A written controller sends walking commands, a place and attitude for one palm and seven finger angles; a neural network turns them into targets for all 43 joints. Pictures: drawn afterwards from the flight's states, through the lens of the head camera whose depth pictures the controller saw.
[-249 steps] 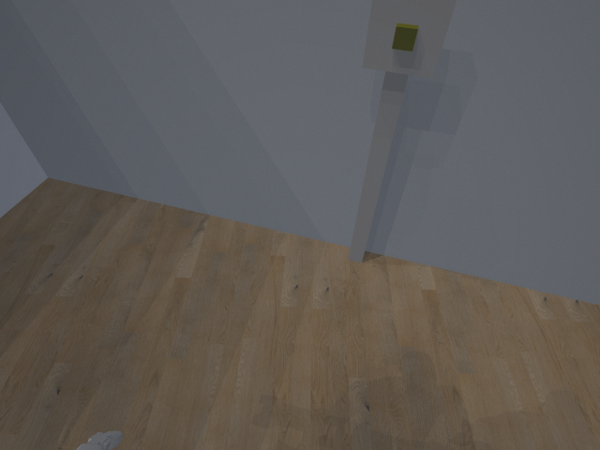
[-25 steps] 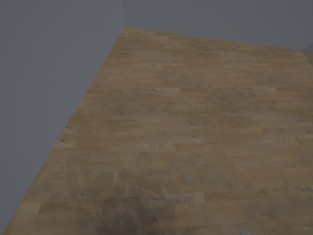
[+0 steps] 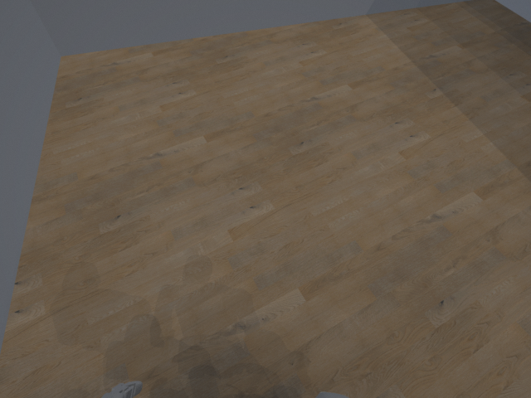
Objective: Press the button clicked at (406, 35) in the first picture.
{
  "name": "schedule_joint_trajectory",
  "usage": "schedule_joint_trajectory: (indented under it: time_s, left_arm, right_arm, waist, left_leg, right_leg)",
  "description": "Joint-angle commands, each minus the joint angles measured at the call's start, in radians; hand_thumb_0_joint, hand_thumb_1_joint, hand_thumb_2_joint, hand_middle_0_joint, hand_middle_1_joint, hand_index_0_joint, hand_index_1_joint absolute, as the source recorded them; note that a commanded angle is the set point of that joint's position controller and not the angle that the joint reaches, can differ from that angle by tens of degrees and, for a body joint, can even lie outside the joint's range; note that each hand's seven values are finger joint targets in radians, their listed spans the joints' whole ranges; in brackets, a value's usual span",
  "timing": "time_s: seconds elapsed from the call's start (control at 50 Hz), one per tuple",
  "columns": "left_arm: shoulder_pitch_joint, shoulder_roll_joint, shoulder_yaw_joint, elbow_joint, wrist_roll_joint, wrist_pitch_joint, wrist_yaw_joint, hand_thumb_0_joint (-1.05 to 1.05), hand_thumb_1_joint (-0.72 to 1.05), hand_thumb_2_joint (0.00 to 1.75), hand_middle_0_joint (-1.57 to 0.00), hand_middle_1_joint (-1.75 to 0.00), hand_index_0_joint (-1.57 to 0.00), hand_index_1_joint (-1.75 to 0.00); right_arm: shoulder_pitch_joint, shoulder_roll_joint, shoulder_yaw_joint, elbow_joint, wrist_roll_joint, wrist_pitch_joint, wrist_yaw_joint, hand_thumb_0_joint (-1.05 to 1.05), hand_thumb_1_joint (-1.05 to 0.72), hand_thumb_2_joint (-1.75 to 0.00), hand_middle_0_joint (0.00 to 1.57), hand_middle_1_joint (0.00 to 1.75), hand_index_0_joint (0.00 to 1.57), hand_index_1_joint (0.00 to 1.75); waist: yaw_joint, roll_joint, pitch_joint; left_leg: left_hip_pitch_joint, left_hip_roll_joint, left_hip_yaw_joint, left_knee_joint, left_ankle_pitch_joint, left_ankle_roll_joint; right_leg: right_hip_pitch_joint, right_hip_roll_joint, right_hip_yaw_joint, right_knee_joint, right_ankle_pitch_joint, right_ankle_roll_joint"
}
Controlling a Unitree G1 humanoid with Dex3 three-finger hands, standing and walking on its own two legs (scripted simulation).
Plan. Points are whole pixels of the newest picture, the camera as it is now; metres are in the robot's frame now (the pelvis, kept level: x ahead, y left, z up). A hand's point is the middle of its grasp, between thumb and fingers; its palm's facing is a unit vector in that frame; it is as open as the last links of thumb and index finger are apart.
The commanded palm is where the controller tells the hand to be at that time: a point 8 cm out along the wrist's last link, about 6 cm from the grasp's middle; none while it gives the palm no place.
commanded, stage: walk to a spot facing it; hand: left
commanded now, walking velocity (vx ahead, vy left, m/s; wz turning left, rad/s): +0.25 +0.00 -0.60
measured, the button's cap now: out of the picture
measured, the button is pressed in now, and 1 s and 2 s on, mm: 0 0 0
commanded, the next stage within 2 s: turn to face it in 0.30 s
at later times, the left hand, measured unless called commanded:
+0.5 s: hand out of the picture +0.12 +0.16 -0.17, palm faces -0.09 -0.98 -0.19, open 7.4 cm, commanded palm none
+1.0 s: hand (153, 300) +0.31 +0.23 -0.16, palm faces +0.08 -0.98 -0.20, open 7.4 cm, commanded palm none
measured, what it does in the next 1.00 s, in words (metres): walks ahead: right foot, then left foot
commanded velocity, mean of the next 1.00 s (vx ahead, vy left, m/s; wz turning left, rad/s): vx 0.09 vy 0.00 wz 0.25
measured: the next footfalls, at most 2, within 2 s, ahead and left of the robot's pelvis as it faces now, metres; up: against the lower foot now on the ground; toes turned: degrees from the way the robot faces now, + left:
right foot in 0.04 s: +0.05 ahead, -0.11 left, +0.00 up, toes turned -8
left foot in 0.56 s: +0.30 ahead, +0.06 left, +0.00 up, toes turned -2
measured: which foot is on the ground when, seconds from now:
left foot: down 0.00-0.04, up 0.06-0.54, down 0.56-1.00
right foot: up 0.00-0.02, down 0.04-0.60, up 0.62-1.00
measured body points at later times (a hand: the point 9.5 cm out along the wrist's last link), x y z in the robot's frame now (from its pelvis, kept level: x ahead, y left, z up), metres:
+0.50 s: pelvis +0.13 -0.02 +0.00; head +0.15 -0.02 +0.45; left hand +0.13 +0.21 -0.15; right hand +0.19 -0.28 -0.13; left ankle +0.23 +0.09 -0.69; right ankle +0.01 -0.11 -0.73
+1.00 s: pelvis +0.21 +0.03 +0.01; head +0.23 +0.07 +0.46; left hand +0.30 +0.29 -0.14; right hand +0.23 -0.22 -0.12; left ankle +0.26 +0.06 -0.73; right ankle +0.19 -0.17 -0.64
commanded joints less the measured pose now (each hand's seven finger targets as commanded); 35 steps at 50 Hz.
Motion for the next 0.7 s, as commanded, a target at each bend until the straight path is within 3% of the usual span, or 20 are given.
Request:
schedule_joint_trajectory:
  time_s: [0.0, 0.02, 0.04, 0.06, 0.08, 0.1, 0.12, 0.18, 0.26, 0.38, 0.46, 0.5, 0.52, 0.54, 0.56, 0.58, 0.6, 0.62, 0.64, 0.68]
  left_arm:
    - [0.202, 0.198, 0.039, -0.026, 0.011, -0.073, 0.012, 0.0, 0.9, 0.9, -0.2, -0.3, -0.2, -0.3]
    - [0.272, 0.304, 0.06, -0.005, -0.005, -0.071, 0.028, 0.0, 0.9, 0.9, -0.2, -0.3, -0.2, -0.3]
    - [0.268, 0.291, 0.06, -0.008, -0.017, -0.065, 0.042, 0.0, 0.9, 0.9, -0.2, -0.3, -0.2, -0.3]
    - [0.218, 0.258, 0.057, -0.023, -0.016, -0.071, 0.045, 0.0, 0.9, 0.9, -0.2, -0.3, -0.2, -0.3]
    - [0.162, 0.223, 0.047, -0.033, -0.016, -0.08, 0.045, 0.0, 0.9, 0.9, -0.2, -0.3, -0.2, -0.3]
    - [0.124, 0.18, 0.032, -0.037, -0.017, -0.087, 0.044, 0.0, 0.9, 0.9, -0.2, -0.3, -0.2, -0.3]
    - [0.103, 0.162, 0.02, -0.043, -0.015, -0.097, 0.041, 0.0, 0.9, 0.9, -0.2, -0.3, -0.2, -0.3]
    - [0.131, 0.152, 0.01, -0.024, -0.013, -0.123, 0.03, 0.0, 0.9, 0.9, -0.2, -0.3, -0.2, -0.3]
    - [0.2, 0.134, 0.005, 0.009, -0.011, -0.138, 0.031, 0.0, 0.9, 0.9, -0.2, -0.3, -0.2, -0.3]
    - [0.284, 0.103, -0.01, 0.057, -0.003, -0.144, 0.047, 0.0, 0.9, 0.9, -0.2, -0.3, -0.2, -0.3]
    - [0.282, 0.087, -0.025, 0.098, 0.002, -0.141, 0.069, 0.0, 0.9, 0.9, -0.2, -0.3, -0.2, -0.3]
    - [0.259, 0.095, -0.026, 0.113, -0.002, -0.139, 0.073, 0.0, 0.9, 0.9, -0.2, -0.3, -0.2, -0.3]
    - [0.254, 0.089, -0.027, 0.119, -0.008, -0.135, 0.077, 0.0, 0.9, 0.9, -0.2, -0.3, -0.2, -0.3]
    - [0.278, 0.073, -0.03, 0.118, -0.019, -0.13, 0.077, 0.0, 0.9, 0.9, -0.2, -0.3, -0.2, -0.3]
    - [0.361, 0.027, -0.04, 0.119, -0.035, -0.123, 0.077, 0.0, 0.9, 0.9, -0.2, -0.3, -0.2, -0.3]
    - [0.371, 0.03, -0.044, 0.114, -0.03, -0.114, 0.08, 0.0, 0.9, 0.9, -0.2, -0.3, -0.2, -0.3]
    - [0.332, 0.033, -0.042, 0.117, -0.025, -0.096, 0.083, 0.0, 0.9, 0.9, -0.2, -0.3, -0.2, -0.3]
    - [0.253, 0.048, -0.033, 0.108, -0.015, -0.089, 0.075, 0.0, 0.9, 0.9, -0.2, -0.3, -0.2, -0.3]
    - [0.2, 0.046, -0.024, 0.093, -0.009, -0.084, 0.067, 0.0, 0.9, 0.9, -0.2, -0.3, -0.2, -0.3]
    - [0.192, 0.032, -0.015, 0.084, -0.006, -0.07, 0.058, 0.0, 0.9, 0.9, -0.2, -0.3, -0.2, -0.3]
  right_arm:
    - [0.016, -0.132, -0.036, -0.081, 0.022, -0.016, 0.016, 0.0, -0.9, -0.9, 0.2, 0.3, 0.2, 0.3]
    - [-0.091, -0.081, -0.01, -0.152, 0.014, -0.008, 0.021, 0.0, -0.9, -0.9, 0.2, 0.3, 0.2, 0.3]
    - [-0.136, -0.121, -0.017, -0.165, 0.011, 0.001, 0.013, 0.0, -0.9, -0.9, 0.2, 0.3, 0.2, 0.3]
    - [-0.159, -0.122, -0.019, -0.159, 0.013, 0.0, 0.018, 0.0, -0.9, -0.9, 0.2, 0.3, 0.2, 0.3]
    - [-0.158, -0.124, -0.024, -0.148, 0.008, -0.006, 0.02, 0.0, -0.9, -0.9, 0.2, 0.3, 0.2, 0.3]
    - [-0.148, -0.136, -0.029, -0.123, 0.002, -0.009, 0.023, 0.0, -0.9, -0.9, 0.2, 0.3, 0.2, 0.3]
    - [-0.112, -0.126, -0.03, -0.104, -0.001, -0.006, 0.025, 0.0, -0.9, -0.9, 0.2, 0.3, 0.2, 0.3]
    - [-0.049, -0.105, -0.027, -0.07, -0.001, -0.004, 0.026, 0.0, -0.9, -0.9, 0.2, 0.3, 0.2, 0.3]
    - [-0.087, -0.101, -0.022, -0.081, 0.001, -0.012, 0.027, 0.0, -0.9, -0.9, 0.2, 0.3, 0.2, 0.3]
    - [-0.229, -0.086, -0.008, -0.124, 0.007, -0.024, 0.029, 0.0, -0.9, -0.9, 0.2, 0.3, 0.2, 0.3]
    - [-0.21, -0.045, 0.016, -0.087, 0.019, -0.037, 0.03, 0.0, -0.9, -0.9, 0.2, 0.3, 0.2, 0.3]
    - [-0.11, -0.049, 0.017, -0.042, 0.021, -0.045, 0.018, 0.0, -0.9, -0.9, 0.2, 0.3, 0.2, 0.3]
    - [-0.002, -0.065, 0.013, -0.002, 0.018, -0.049, 0.012, 0.0, -0.9, -0.9, 0.2, 0.3, 0.2, 0.3]
    - [0.103, -0.125, 0.005, 0.028, 0.011, -0.054, 0.005, 0.0, -0.9, -0.9, 0.2, 0.3, 0.2, 0.3]
    - [0.154, -0.207, -0.008, 0.03, 0.007, -0.055, 0.0, 0.0, -0.9, -0.9, 0.2, 0.3, 0.2, 0.3]
    - [0.141, -0.215, -0.001, 0.032, 0.023, -0.035, -0.004, 0.0, -0.9, -0.9, 0.2, 0.3, 0.2, 0.3]
    - [0.058, -0.196, 0.002, 0.022, 0.023, -0.028, -0.012, 0.0, -0.9, -0.9, 0.2, 0.3, 0.2, 0.3]
    - [0.018, -0.167, 0.002, 0.007, 0.022, -0.028, -0.014, 0.0, -0.9, -0.9, 0.2, 0.3, 0.2, 0.3]
    - [-0.011, -0.151, 0.005, -0.007, 0.018, -0.024, -0.012, 0.0, -0.9, -0.9, 0.2, 0.3, 0.2, 0.3]
    - [-0.042, -0.136, 0.005, -0.015, 0.018, -0.026, -0.012, 0.0, -0.9, -0.9, 0.2, 0.3, 0.2, 0.3]
  waist:
    - [0.126, -0.189, -0.243]
    - [0.172, -0.387, -0.201]
    - [0.166, -0.276, -0.16]
    - [0.153, -0.289, -0.106]
    - [0.12, -0.235, -0.067]
    - [0.098, -0.151, -0.045]
    - [0.065, -0.135, -0.031]
    - [0.034, -0.136, -0.036]
    - [0.047, -0.146, -0.055]
    - [0.078, -0.135, -0.005]
    - [0.068, -0.155, -0.056]
    - [0.023, -0.142, -0.091]
    - [-0.017, -0.111, -0.133]
    - [-0.044, -0.001, -0.216]
    - [-0.026, 0.233, -0.313]
    - [0.0, 0.241, -0.31]
    - [0.019, 0.239, -0.218]
    - [0.01, 0.145, -0.129]
    - [0.021, 0.096, -0.065]
    - [0.046, 0.065, -0.07]
  left_leg:
    - [-0.244, 0.115, -0.058, 0.317, 0.118, -0.02]
    - [-0.522, -0.032, -0.147, 0.556, -0.292, -0.065]
    - [-0.559, -0.01, -0.293, 0.616, -0.264, -0.049]
    - [-0.581, 0.006, -0.323, 0.641, -0.157, -0.039]
    - [-0.578, 0.007, -0.337, 0.65, -0.081, -0.046]
    - [-0.532, 0.017, -0.343, 0.626, -0.001, -0.051]
    - [-0.491, 0.015, -0.333, 0.598, 0.047, -0.063]
    - [-0.45, -0.01, -0.318, 0.548, 0.112, -0.083]
    - [-0.5, -0.024, -0.321, 0.502, 0.162, -0.089]
    - [-0.538, -0.042, -0.315, 0.375, 0.152, -0.069]
    - [-0.369, -0.088, -0.278, 0.145, 0.138, -0.03]
    - [-0.193, -0.15, -0.253, 0.018, 0.217, -0.003]
    - [-0.058, -0.166, -0.27, -0.086, 0.346, 0.009]
    - [0.145, -0.075, -0.353, -0.076, 0.674, 0.043]
    - [0.354, 0.182, -0.63, -0.041, 1.106, 0.167]
    - [0.236, 0.252, -0.713, -0.141, 1.117, 0.251]
    - [0.124, 0.228, -0.728, -0.221, 0.865, 0.251]
    - [0.03, 0.192, -0.717, -0.258, 0.718, 0.234]
    - [-0.043, 0.152, -0.688, -0.278, 0.609, 0.216]
    - [-0.085, 0.087, -0.616, -0.303, 0.506, 0.175]
  right_leg:
    - [0.471, -0.159, 0.223, -0.383, 0.108, -0.13]
    - [0.503, -0.356, 0.6, -0.452, 0.257, -0.232]
    - [0.443, -0.373, 0.573, -0.487, 0.152, -0.272]
    - [0.388, -0.312, 0.538, -0.515, 0.08, -0.25]
    - [0.343, -0.283, 0.512, -0.522, 0.047, -0.236]
    - [0.29, -0.238, 0.423, -0.508, 0.111, -0.216]
    - [0.243, -0.208, 0.357, -0.509, 0.198, -0.199]
    - [0.222, -0.151, 0.267, -0.488, 0.426, -0.182]
    - [0.296, -0.14, 0.265, -0.477, 0.525, -0.194]
    - [0.348, -0.168, 0.32, -0.466, 0.639, -0.227]
    - [0.404, -0.154, 0.231, -0.386, 0.866, -0.19]
    - [0.387, -0.13, 0.163, -0.283, 0.991, -0.146]
    - [0.368, -0.108, 0.138, -0.153, 0.973, -0.11]
    - [0.252, -0.054, 0.09, 0.021, 0.747, -0.068]
    - [0.013, 0.054, 0.028, 0.269, 0.118, -0.023]
    - [0.037, 0.067, 0.093, 0.415, -0.253, -0.022]
    - [-0.003, 0.023, 0.133, 0.448, -0.213, -0.016]
    - [-0.05, 0.002, 0.129, 0.461, -0.152, -0.008]
    - [-0.078, -0.019, 0.125, 0.461, -0.111, -0.003]
    - [-0.069, -0.028, 0.117, 0.424, -0.023, 0.006]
